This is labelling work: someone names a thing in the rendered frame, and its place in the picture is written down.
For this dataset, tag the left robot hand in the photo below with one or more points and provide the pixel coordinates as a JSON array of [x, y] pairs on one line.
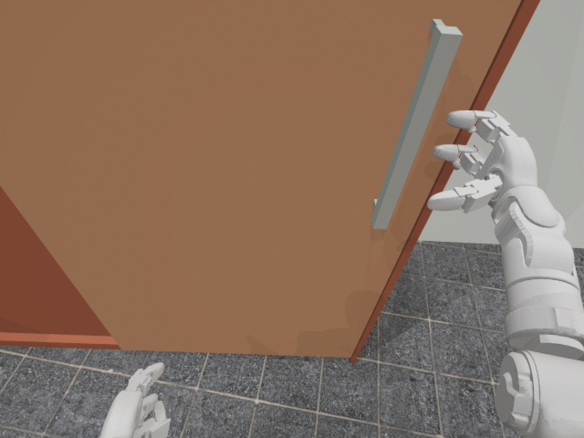
[[129, 409]]

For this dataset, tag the right robot upper arm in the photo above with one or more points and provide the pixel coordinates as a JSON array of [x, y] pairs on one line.
[[540, 395]]

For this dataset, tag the right robot forearm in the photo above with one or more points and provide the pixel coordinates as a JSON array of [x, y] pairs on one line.
[[546, 313]]

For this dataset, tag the wardrobe door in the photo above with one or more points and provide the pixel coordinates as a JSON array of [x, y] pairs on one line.
[[204, 171], [36, 296]]

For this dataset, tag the right robot hand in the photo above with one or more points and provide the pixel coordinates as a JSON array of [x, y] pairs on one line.
[[511, 162]]

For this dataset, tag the handle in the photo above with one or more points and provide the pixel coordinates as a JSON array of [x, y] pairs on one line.
[[436, 65]]

